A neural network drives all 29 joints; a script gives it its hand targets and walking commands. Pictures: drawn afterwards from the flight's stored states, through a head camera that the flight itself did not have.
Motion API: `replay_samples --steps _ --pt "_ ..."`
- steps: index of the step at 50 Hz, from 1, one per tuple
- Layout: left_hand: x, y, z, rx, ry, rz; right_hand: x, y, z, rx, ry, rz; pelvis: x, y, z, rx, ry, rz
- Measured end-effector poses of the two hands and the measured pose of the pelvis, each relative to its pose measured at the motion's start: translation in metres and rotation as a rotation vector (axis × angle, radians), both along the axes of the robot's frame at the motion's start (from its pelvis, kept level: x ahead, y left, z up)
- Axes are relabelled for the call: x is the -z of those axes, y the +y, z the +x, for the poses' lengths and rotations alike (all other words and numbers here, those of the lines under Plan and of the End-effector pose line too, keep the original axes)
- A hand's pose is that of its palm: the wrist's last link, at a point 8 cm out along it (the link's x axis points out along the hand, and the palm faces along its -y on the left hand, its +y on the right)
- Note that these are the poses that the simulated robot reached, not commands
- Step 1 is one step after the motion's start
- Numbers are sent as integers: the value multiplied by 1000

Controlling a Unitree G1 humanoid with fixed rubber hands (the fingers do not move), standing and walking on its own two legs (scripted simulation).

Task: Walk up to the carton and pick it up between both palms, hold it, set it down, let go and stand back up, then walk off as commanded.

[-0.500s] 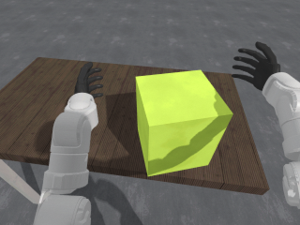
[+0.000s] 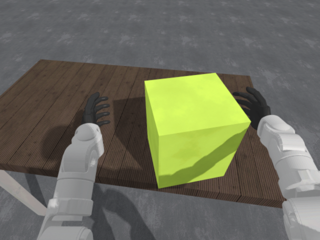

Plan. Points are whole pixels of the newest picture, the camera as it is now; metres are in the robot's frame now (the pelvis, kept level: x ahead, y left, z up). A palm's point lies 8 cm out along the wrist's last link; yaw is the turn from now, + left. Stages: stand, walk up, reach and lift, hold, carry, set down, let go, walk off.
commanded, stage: reach and lift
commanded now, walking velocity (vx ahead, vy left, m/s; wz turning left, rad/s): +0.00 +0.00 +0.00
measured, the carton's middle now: (186, 131) +0.44 +0.00 +0.03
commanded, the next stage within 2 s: none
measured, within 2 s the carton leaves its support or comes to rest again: neither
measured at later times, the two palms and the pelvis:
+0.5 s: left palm (104, 133) +0.35 +0.21 +0.09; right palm (250, 122) +0.44 -0.16 +0.10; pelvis +0.01 +0.00 +0.00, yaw +0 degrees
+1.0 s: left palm (119, 133) +0.36 +0.17 +0.09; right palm (246, 122) +0.44 -0.15 +0.10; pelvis +0.01 -0.01 +0.00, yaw +0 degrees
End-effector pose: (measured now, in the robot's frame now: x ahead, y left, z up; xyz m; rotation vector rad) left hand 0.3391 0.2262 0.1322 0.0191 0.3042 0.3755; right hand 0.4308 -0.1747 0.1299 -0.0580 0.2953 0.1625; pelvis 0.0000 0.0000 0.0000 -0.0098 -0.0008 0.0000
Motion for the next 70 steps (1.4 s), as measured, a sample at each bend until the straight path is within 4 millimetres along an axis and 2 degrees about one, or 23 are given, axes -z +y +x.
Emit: replay_samples --steps 6,15,25,44,70 --pt "24 -1 3 -3 33 -10 11 6 2 -15 -13 -19 0 0 2 0 12 0" --pt "39 -11 9 6 0 -40 26 10 7 -23 -32 -8 0 0 9 1 28 -2" --pt "42 -20 11 19 -9 -51 29 10 10 -21 -53 3 0 -2 11 2 34 -3" --pt "46 -55 14 41 -30 -108 31 16 8 17 -63 -22 0 -6 10 5 33 -2" --pt "36 -72 19 46 -47 -88 32 32 1 52 -57 12 0 -11 5 7 26 1"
